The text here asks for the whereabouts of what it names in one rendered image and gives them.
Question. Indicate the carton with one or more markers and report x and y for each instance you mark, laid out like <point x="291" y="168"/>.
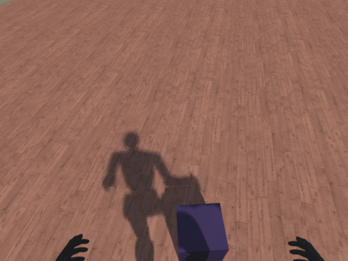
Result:
<point x="201" y="232"/>

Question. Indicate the left robot hand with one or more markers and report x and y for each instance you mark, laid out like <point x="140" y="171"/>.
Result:
<point x="69" y="249"/>

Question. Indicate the right robot hand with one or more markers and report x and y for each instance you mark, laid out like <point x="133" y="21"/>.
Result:
<point x="310" y="252"/>

